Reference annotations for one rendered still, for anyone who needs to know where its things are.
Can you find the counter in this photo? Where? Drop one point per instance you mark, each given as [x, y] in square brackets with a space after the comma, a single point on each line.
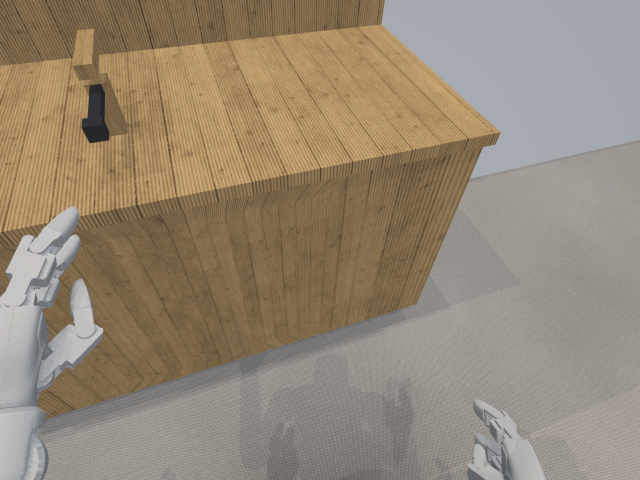
[275, 169]

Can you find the robot left forearm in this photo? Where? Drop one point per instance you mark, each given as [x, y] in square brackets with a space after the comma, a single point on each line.
[23, 455]

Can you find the left robot hand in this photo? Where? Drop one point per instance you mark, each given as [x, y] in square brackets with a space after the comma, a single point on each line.
[34, 273]

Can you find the tap lever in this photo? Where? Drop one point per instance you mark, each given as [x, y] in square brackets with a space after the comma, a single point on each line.
[94, 126]

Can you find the right robot hand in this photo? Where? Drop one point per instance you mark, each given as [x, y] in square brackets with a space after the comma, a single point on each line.
[515, 460]

